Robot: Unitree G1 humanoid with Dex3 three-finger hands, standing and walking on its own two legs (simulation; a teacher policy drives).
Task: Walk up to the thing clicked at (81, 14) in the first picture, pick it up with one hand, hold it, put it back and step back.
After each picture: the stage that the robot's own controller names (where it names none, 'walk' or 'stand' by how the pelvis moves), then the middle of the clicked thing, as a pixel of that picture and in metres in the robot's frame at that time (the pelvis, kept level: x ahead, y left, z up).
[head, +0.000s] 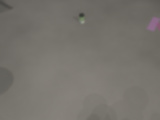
stand; (81, 18) +1.65 +0.01 -0.72
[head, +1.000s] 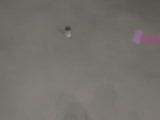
walk; (67, 31) +1.51 +0.08 -0.72
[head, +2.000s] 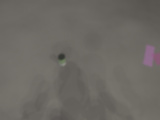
walk; (61, 59) +0.92 +0.17 -0.71
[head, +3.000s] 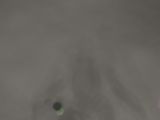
walk; (58, 108) +0.51 +0.24 -0.70
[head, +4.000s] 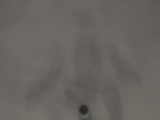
walk; (84, 111) +0.37 +0.08 -0.69
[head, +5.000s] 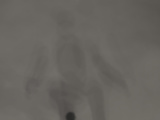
stand; (70, 118) +0.32 +0.10 -0.67
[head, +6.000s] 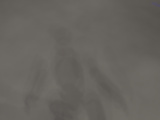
stand; out of the picture +0.34 +0.12 -0.71
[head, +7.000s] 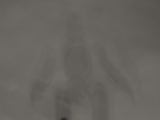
stand; out of the picture +0.31 +0.17 -0.70
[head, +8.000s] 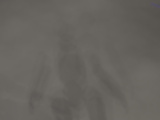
stand; out of the picture +0.30 +0.15 -0.73
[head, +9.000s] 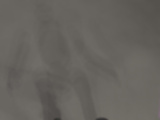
walk; out of the picture +0.25 +0.12 -0.70
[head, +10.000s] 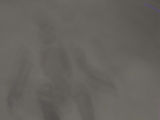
walk; out of the picture +0.28 +0.12 -0.70
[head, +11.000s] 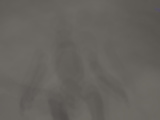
stand; out of the picture +0.22 +0.12 -0.70
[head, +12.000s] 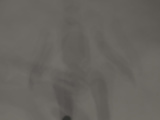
stand; out of the picture +0.26 +0.14 -0.69
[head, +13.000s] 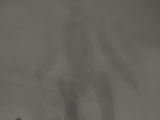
walk; out of the picture +0.22 +0.17 -0.70
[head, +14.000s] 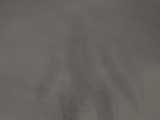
stand; out of the picture +0.21 +0.18 -0.71
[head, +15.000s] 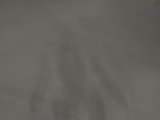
stand; out of the picture +0.22 +0.17 -0.72
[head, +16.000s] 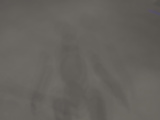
stand; out of the picture +0.20 +0.18 -0.73
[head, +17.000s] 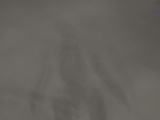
stand; out of the picture +0.20 +0.18 -0.73
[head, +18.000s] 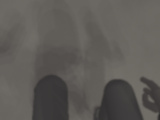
go down; (42, 91) +0.27 +0.19 -0.38
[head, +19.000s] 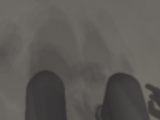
go down; (37, 90) +0.27 +0.21 -0.30
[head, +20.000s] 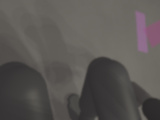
close in; out of the picture +0.25 +0.23 -0.22
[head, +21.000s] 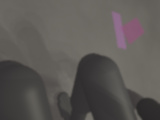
close; out of the picture +0.33 +0.21 -0.21
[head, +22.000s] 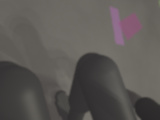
lift; out of the picture +0.35 +0.21 -0.24
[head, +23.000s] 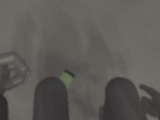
lift; (64, 82) +0.35 +0.12 -0.38
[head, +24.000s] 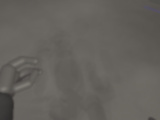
go down; out of the picture +0.25 +0.02 -0.69
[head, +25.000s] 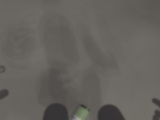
go down; (80, 115) +0.25 -0.01 -0.56
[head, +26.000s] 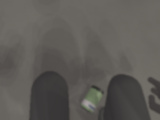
go down; (92, 99) +0.27 -0.04 -0.32
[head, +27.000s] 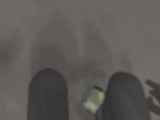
go down; (94, 99) +0.25 -0.06 -0.32
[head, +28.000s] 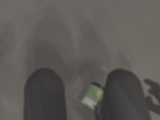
go down; (92, 95) +0.26 -0.05 -0.31
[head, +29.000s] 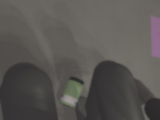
close in; (72, 92) +0.26 -0.03 -0.25
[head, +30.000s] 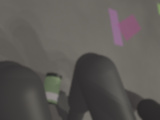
close; (51, 88) +0.29 -0.03 -0.24
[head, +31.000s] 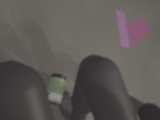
lift; (55, 89) +0.28 -0.03 -0.25
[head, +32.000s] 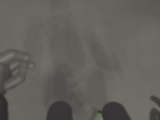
hold; out of the picture +0.21 -0.08 -0.54
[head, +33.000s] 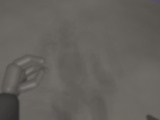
hold; out of the picture +0.17 -0.09 -0.69
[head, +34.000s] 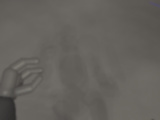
hold; out of the picture +0.17 -0.09 -0.70
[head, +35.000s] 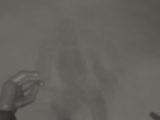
crouch; out of the picture +0.17 -0.09 -0.69
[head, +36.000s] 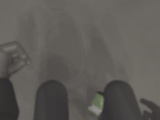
crouch; (98, 103) +0.25 -0.07 -0.40
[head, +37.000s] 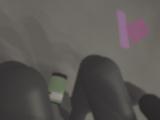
lower; (56, 88) +0.28 -0.04 -0.25
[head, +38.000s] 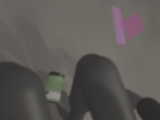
lower; (53, 87) +0.28 -0.04 -0.24
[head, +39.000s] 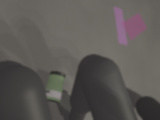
lower; (54, 86) +0.29 -0.03 -0.24
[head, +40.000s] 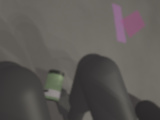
lower; (53, 85) +0.29 -0.03 -0.24
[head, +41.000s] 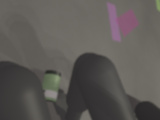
loosen; (50, 86) +0.29 -0.03 -0.25
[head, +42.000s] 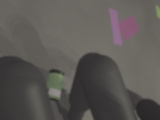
withdraw; (54, 85) +0.30 -0.04 -0.24
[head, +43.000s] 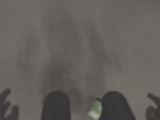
walk; (96, 109) +0.24 -0.07 -0.50
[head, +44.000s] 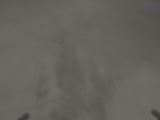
stand; out of the picture +0.17 -0.09 -0.69
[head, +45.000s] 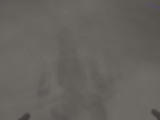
stand; out of the picture +0.17 -0.09 -0.69
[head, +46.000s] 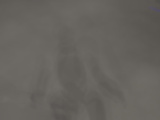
stand; out of the picture +0.17 -0.10 -0.72
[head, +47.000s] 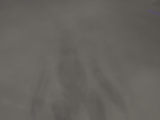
stand; out of the picture +0.18 -0.10 -0.75
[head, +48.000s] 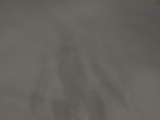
stand; out of the picture +0.15 -0.10 -0.75
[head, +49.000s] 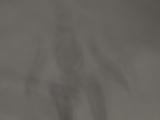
walk; out of the picture +0.19 -0.11 -0.73
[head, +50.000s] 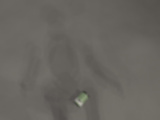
walk; (81, 99) +0.46 -0.01 -0.73
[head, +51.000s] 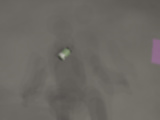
walk; (64, 53) +0.85 +0.20 -0.72
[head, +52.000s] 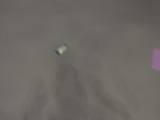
stand; (62, 49) +1.11 +0.25 -0.73
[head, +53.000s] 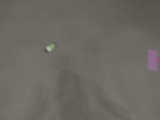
stand; (50, 47) +1.22 +0.37 -0.75
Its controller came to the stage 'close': yes
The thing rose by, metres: 0.01
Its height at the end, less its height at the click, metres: -0.02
